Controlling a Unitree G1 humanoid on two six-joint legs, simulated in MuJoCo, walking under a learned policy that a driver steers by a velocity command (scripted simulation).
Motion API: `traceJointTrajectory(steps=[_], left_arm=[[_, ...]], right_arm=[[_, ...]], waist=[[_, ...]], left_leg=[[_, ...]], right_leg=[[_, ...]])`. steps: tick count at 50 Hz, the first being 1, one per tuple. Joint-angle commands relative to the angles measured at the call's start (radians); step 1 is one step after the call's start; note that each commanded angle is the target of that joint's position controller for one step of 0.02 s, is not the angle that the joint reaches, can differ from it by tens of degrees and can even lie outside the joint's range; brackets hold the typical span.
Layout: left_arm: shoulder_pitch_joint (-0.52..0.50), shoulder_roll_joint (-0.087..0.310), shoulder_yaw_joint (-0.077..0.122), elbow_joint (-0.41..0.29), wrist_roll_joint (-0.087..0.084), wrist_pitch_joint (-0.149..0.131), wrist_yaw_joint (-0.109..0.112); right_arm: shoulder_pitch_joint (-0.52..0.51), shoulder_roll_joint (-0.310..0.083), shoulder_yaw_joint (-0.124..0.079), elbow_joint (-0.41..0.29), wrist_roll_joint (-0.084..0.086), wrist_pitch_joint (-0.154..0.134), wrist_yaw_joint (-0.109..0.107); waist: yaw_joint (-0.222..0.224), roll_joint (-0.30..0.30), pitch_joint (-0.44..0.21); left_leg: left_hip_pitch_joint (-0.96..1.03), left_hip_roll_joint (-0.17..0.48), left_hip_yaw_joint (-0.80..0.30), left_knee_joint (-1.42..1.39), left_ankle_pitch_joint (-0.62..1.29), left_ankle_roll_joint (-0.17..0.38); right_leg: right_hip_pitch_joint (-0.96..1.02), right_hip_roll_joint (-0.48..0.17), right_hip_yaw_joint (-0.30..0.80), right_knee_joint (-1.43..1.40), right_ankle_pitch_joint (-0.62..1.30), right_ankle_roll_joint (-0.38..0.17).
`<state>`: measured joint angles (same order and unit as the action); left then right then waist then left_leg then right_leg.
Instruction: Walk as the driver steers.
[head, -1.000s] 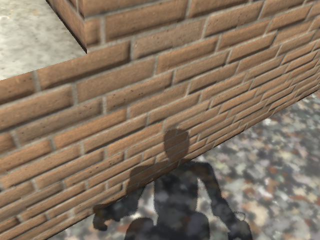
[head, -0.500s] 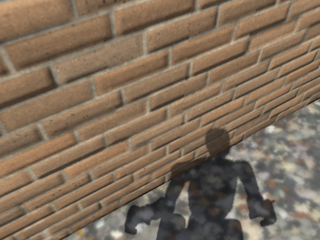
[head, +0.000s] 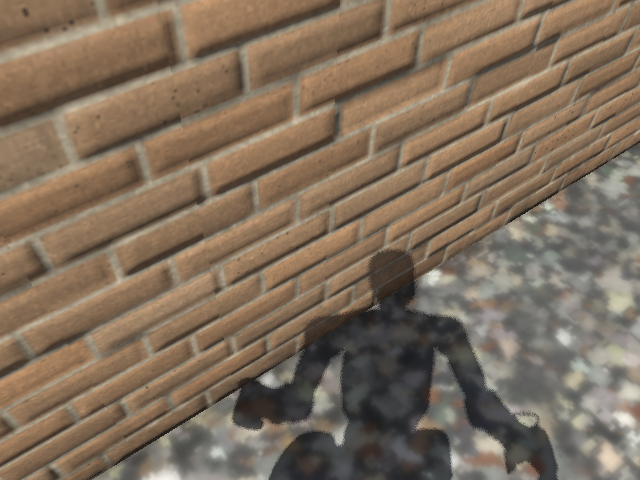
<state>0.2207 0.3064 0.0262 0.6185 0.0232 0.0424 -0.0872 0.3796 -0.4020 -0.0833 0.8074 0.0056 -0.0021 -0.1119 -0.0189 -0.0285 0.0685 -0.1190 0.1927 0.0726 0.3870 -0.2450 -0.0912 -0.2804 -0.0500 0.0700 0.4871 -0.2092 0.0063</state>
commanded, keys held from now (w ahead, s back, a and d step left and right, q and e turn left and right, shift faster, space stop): w+q+shift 0.94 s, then w+shift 0.06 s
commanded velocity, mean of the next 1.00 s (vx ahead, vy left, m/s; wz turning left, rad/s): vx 0.04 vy -0.06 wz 0.76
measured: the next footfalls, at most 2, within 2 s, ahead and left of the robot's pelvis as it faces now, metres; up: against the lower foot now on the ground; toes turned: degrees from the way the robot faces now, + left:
left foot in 0.70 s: +0.09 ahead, -0.01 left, +0.00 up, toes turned +30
right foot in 0.98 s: +0.27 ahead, -0.21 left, +0.00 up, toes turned +54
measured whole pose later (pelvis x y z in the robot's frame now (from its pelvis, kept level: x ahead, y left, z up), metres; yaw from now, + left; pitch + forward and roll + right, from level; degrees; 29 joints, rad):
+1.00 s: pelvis +0.10 -0.16 -0.01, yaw +46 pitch +1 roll -1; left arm 0.00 0.31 0.06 0.62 -0.01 -0.04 0.05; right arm 0.22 -0.38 -0.12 0.58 0.01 0.01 0.05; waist -0.08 -0.01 0.07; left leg -0.44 -0.12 -0.24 0.74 -0.40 0.04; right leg -0.34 0.02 0.14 0.53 -0.20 0.05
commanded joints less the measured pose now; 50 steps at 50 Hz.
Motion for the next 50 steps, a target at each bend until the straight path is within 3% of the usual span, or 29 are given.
traceJointTrajectory(steps=[1, 2, 3, 5, 7, 9, 12, 15, 16, 17, 20, 24, 27, 30, 33, 34, 35, 36, 37, 38, 39, 40, 42, 44, 46, 47, 48, 49, 50], left_arm=[[0.200, 0.197, 0.066, 0.025, 0.007, -0.009, 0.008], [0.200, 0.309, 0.091, -0.012, 0.037, -0.024, 0.001], [0.165, 0.244, 0.080, -0.021, 0.034, -0.041, 0.004], [0.079, 0.125, 0.051, -0.006, 0.014, -0.050, 0.027], [-0.002, 0.091, 0.042, -0.009, 0.018, -0.052, 0.051], [-0.044, 0.070, 0.036, -0.029, 0.026, -0.049, 0.072], [-0.056, 0.090, 0.047, -0.039, 0.010, -0.031, 0.107], [-0.069, 0.110, 0.062, -0.047, 0.006, -0.017, 0.139], [-0.071, 0.154, 0.086, -0.043, -0.020, -0.032, 0.155], [-0.072, 0.169, 0.095, -0.033, -0.014, -0.029, 0.167], [-0.173, 0.132, 0.093, -0.060, 0.001, -0.010, 0.184], [-0.183, 0.144, 0.099, -0.044, 0.004, 0.000, 0.185], [-0.238, 0.163, 0.103, -0.055, 0.008, 0.021, 0.182], [-0.281, 0.169, 0.104, -0.056, -0.009, 0.039, 0.167], [-0.358, 0.137, 0.088, -0.072, -0.022, 0.041, 0.131], [-0.386, 0.115, 0.081, -0.082, -0.031, 0.031, 0.122], [-0.410, 0.045, 0.064, -0.123, -0.031, 0.008, 0.108], [-0.428, -0.039, 0.042, -0.181, -0.010, -0.027, 0.098], [-0.375, 0.010, 0.043, -0.203, 0.001, -0.068, 0.094], [-0.320, 0.100, 0.063, -0.169, -0.023, -0.090, 0.095], [-0.333, 0.154, 0.075, -0.158, -0.019, -0.093, 0.098], [-0.332, 0.151, 0.076, -0.143, -0.003, -0.084, 0.106], [-0.336, 0.089, 0.058, -0.132, 0.012, -0.068, 0.103], [-0.336, 0.024, 0.039, -0.119, -0.014, -0.062, 0.099], [-0.300, 0.022, 0.040, -0.096, -0.031, -0.059, 0.095], [-0.064, 0.091, 0.071, -0.007, -0.087, -0.064, 0.137], [0.060, 0.136, 0.096, 0.053, -0.081, -0.072, 0.156], [0.141, 0.167, 0.098, 0.058, -0.025, -0.079, 0.159], [0.141, 0.251, 0.105, 0.046, 0.015, -0.088, 0.187]], right_arm=[[0.021, -0.029, 0.007, -0.071, -0.044, 0.008, 0.003], [0.003, -0.003, 0.018, -0.122, -0.045, 0.014, 0.001], [-0.027, -0.042, 0.014, -0.110, -0.011, 0.011, -0.002], [-0.064, -0.079, 0.001, -0.075, -0.012, 0.010, -0.002], [-0.037, -0.069, 0.002, -0.054, -0.028, 0.014, -0.008], [-0.032, -0.069, 0.001, -0.066, -0.024, 0.020, -0.004], [-0.119, -0.026, 0.018, -0.144, -0.017, 0.016, 0.010], [-0.141, -0.007, 0.025, -0.185, -0.004, 0.006, 0.041], [-0.263, -0.032, 0.019, -0.237, 0.004, 0.034, 0.080], [-0.181, -0.039, 0.008, -0.240, 0.007, 0.053, 0.096], [-0.139, -0.019, 0.000, -0.238, 0.027, 0.068, 0.123], [-0.169, 0.014, 0.000, -0.242, 0.039, 0.036, 0.138], [-0.169, 0.033, 0.010, -0.233, 0.031, 0.016, 0.137], [-0.076, -0.001, 0.001, -0.205, 0.039, 0.018, 0.128], [0.061, -0.045, -0.026, -0.179, 0.052, 0.022, 0.108], [0.163, -0.059, -0.046, -0.149, 0.041, 0.011, 0.094], [0.198, -0.104, -0.065, -0.133, 0.021, -0.005, 0.085], [0.102, -0.179, -0.076, -0.147, -0.018, -0.025, 0.089], [-0.005, -0.259, -0.102, -0.214, -0.062, -0.060, 0.096], [-0.150, -0.259, -0.110, -0.262, -0.028, -0.084, 0.097], [-0.237, -0.200, -0.097, -0.285, 0.005, -0.081, 0.088], [-0.257, -0.148, -0.080, -0.279, 0.031, -0.068, 0.082], [-0.218, -0.121, -0.075, -0.267, 0.032, -0.040, 0.068], [-0.173, -0.124, -0.081, -0.257, 0.029, -0.017, 0.061], [-0.168, -0.120, -0.085, -0.262, 0.027, 0.004, 0.063], [-0.200, -0.052, -0.049, -0.296, 0.021, 0.002, 0.136], [-0.233, 0.018, -0.023, -0.320, 0.022, -0.002, 0.182], [-0.194, 0.093, -0.002, -0.327, -0.011, -0.001, 0.201], [-0.111, 0.086, 0.011, -0.339, -0.039, -0.010, 0.228]], waist=[[0.072, -0.199, -0.127], [0.072, -0.403, -0.133], [0.083, -0.356, -0.134], [0.028, -0.131, -0.108], [-0.023, -0.114, -0.101], [-0.031, -0.107, -0.087], [-0.016, -0.077, -0.037], [-0.001, -0.016, -0.070], [0.038, 0.087, -0.050], [-0.001, 0.114, -0.112], [-0.027, 0.058, -0.118], [-0.006, -0.005, -0.090], [-0.019, -0.031, -0.135], [-0.061, -0.086, -0.201], [-0.150, -0.140, -0.204], [-0.218, -0.092, -0.187], [-0.203, 0.068, -0.137], [-0.059, 0.247, -0.091], [-0.005, 0.204, -0.268], [0.052, 0.128, -0.222], [0.071, 0.049, -0.120], [0.078, -0.011, -0.083], [0.048, -0.006, -0.105], [0.007, 0.077, -0.157], [-0.011, 0.159, -0.183], [0.043, 0.165, -0.228], [0.080, 0.106, -0.212], [0.070, 0.043, -0.222], [0.013, -0.072, -0.239]], left_leg=[[-0.297, -0.097, 0.015, 0.399, -0.335, 0.126], [-0.530, -0.239, 0.023, 0.640, -0.497, 0.103], [-0.534, -0.204, -0.083, 0.821, -0.480, 0.119], [-0.537, -0.169, -0.140, 0.854, -0.332, 0.129], [-0.468, -0.157, -0.117, 0.852, -0.202, 0.095], [-0.446, -0.144, -0.083, 0.811, -0.159, 0.065], [-0.465, -0.103, -0.065, 0.665, -0.127, 0.065], [-0.447, -0.086, -0.036, 0.563, -0.098, 0.085], [-0.632, -0.071, -0.115, 0.629, -0.088, 0.069], [-0.690, -0.053, -0.180, 0.681, -0.115, 0.065], [-0.678, -0.059, -0.111, 0.748, -0.103, 0.026], [-0.587, -0.080, -0.020, 0.683, -0.028, 0.016], [-0.473, -0.118, 0.054, 0.541, -0.022, 0.045], [-0.326, -0.170, 0.113, 0.430, -0.034, 0.093], [-0.171, -0.190, 0.079, 0.222, -0.060, 0.172], [-0.038, -0.206, 0.030, 0.064, 0.050, 0.218], [0.112, -0.129, -0.163, 0.000, 0.419, 0.276], [0.218, -0.014, -0.493, 0.102, 0.908, 0.390], [0.173, 0.149, -0.862, -0.013, 0.709, 0.546], [0.120, 0.180, -0.827, -0.082, 0.466, 0.524], [0.041, 0.118, -0.704, -0.106, 0.428, 0.452], [-0.016, 0.051, -0.590, -0.086, 0.422, 0.387], [-0.100, -0.046, -0.473, -0.044, 0.416, 0.311], [-0.085, -0.085, -0.454, 0.002, 0.421, 0.274], [-0.107, -0.114, -0.467, 0.030, 0.329, 0.245], [-0.220, -0.200, -0.383, 0.081, 0.198, 0.268], [-0.441, -0.278, -0.347, 0.224, -0.111, 0.207], [-0.634, -0.338, -0.391, 0.484, -0.349, 0.177], [-0.722, -0.304, -0.403, 0.702, -0.450, 0.127]], right_leg=[[0.389, -0.063, 0.064, -0.062, 0.463, -0.069], [0.357, -0.190, 0.298, -0.206, 0.304, -0.229], [0.302, -0.204, 0.308, -0.255, 0.248, -0.287], [0.256, -0.164, 0.126, -0.186, 0.256, -0.214], [0.201, -0.154, 0.029, -0.188, 0.460, -0.203], [0.172, -0.167, -0.004, -0.218, 0.437, -0.227], [0.197, -0.183, -0.027, -0.242, 0.396, -0.224], [0.268, -0.202, -0.081, -0.221, 0.594, -0.188], [0.406, -0.380, 0.063, -0.198, 0.882, -0.150], [0.502, -0.412, 0.052, -0.168, 0.948, -0.131], [0.457, -0.303, -0.107, -0.182, 0.814, -0.110], [0.368, -0.180, -0.253, -0.174, 0.838, -0.091], [0.383, -0.161, -0.331, -0.110, 1.040, -0.081], [0.409, -0.183, -0.363, 0.001, 1.235, -0.088], [0.365, -0.183, -0.344, 0.150, 1.094, -0.099], [0.252, -0.152, -0.333, 0.298, 0.890, -0.086], [0.010, -0.074, -0.281, 0.449, 0.173, -0.059], [-0.304, 0.109, -0.197, 0.695, -0.445, 0.016], [-0.367, 0.159, 0.111, 0.898, -0.528, 0.061], [-0.404, 0.099, 0.216, 0.882, -0.461, 0.045], [-0.402, 0.086, 0.174, 0.812, -0.359, 0.047], [-0.359, 0.077, 0.130, 0.697, -0.295, 0.056], [-0.209, 0.114, 0.055, 0.477, -0.196, 0.078], [-0.121, 0.149, 0.024, 0.301, -0.164, 0.082], [-0.041, 0.175, 0.000, 0.169, -0.146, 0.078], [0.178, 0.126, 0.014, -0.056, -0.023, 0.043], [0.397, 0.027, 0.081, -0.157, 0.141, 0.007], [0.499, -0.211, 0.342, -0.084, 0.079, -0.085], [0.398, -0.509, 0.712, -0.255, 0.054, -0.263]])
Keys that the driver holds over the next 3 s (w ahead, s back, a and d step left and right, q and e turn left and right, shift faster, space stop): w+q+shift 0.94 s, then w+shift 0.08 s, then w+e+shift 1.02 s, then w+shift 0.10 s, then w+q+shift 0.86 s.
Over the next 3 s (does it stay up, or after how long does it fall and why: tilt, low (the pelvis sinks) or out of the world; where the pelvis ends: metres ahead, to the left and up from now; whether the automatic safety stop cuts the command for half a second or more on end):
stays up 0.04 -0.16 -0.01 its command is cut before an obstacle from the start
